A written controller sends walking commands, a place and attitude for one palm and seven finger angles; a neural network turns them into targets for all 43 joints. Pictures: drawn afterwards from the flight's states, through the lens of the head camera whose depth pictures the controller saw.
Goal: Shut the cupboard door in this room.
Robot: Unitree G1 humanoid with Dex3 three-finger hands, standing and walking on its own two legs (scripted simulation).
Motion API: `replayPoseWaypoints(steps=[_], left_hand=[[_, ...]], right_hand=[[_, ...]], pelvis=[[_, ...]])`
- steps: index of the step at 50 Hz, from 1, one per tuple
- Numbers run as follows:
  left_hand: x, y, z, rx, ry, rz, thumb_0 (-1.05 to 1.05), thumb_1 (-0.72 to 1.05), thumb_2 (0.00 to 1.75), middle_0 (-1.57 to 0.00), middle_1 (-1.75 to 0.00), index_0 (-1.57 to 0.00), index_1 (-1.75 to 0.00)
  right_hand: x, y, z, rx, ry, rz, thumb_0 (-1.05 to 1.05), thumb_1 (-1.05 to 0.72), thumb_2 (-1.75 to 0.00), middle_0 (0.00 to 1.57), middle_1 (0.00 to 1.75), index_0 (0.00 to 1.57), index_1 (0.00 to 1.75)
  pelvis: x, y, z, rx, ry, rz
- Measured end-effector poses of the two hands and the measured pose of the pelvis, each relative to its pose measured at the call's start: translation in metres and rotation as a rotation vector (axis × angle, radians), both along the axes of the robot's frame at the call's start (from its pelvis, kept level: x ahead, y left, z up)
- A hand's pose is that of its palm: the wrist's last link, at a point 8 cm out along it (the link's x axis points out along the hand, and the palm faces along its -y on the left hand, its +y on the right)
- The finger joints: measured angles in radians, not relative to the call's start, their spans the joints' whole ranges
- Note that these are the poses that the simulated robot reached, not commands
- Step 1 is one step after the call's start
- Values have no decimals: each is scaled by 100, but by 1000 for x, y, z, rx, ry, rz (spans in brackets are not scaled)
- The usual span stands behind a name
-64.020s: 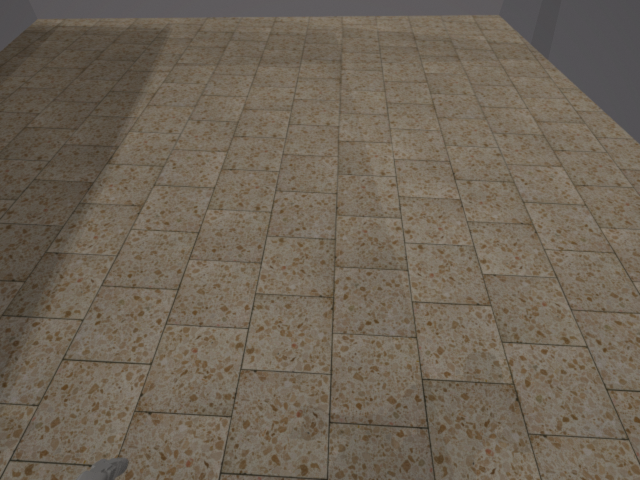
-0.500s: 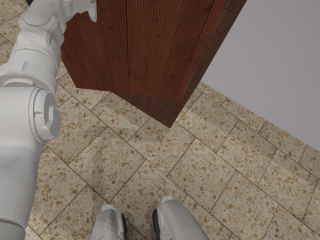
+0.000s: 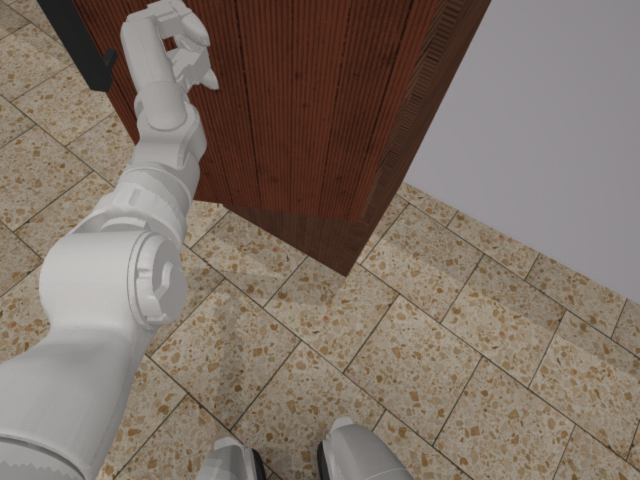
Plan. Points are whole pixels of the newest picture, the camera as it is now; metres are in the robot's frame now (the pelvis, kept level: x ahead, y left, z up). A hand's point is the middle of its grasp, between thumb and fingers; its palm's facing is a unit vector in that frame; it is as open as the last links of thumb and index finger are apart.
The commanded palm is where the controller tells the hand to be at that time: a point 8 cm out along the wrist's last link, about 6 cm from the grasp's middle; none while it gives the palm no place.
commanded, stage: pull the fist back off the door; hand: left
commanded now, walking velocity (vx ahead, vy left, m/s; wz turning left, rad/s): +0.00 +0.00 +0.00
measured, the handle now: (84, 30) +0.65 +0.15 +0.11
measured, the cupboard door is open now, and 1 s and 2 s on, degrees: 24 24 24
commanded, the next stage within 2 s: draw the hand back to the body in 0.40 s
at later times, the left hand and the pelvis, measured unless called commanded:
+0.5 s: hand (211, 114) +0.50 +0.02 +0.12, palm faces +0.13 -0.99 -0.02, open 3.1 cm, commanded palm +0.48 +0.07 +0.12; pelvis +0.00 -0.01 +0.01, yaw +2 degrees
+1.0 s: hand (99, 197) +0.39 +0.11 +0.17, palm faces +0.13 -0.99 -0.01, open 3.1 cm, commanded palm +0.33 +0.16 +0.17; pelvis +0.00 -0.01 +0.05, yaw +1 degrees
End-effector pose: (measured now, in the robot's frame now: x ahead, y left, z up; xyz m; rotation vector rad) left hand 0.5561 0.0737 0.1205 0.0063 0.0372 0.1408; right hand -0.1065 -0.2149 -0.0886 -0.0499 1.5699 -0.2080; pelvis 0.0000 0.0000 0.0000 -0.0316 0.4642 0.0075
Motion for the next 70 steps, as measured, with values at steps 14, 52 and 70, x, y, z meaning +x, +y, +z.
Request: replayPoseWaypoints(steps=[14,52,70], left_hand=[[-59,6,-3,-3,-65,-14,2,90,90,-130,-150,-130,-150],[-210,96,47,10,-118,-16,1,90,90,-128,-148,-128,-147],[-332,181,83,268,-102,93,1,89,90,-88,-104,-88,-103]], right_hand=[[97,-48,-3,-63,-202,108,1,-91,-90,20,30,20,30],[196,-43,29,-92,-612,128,2,-91,-90,20,30,20,30],[319,35,94,-10,-916,310,1,-90,-90,20,30,20,30]], pelvis=[[16,-5,15,21,-103,12],[-5,-4,48,34,-380,1],[1,12,69,41,-519,36]])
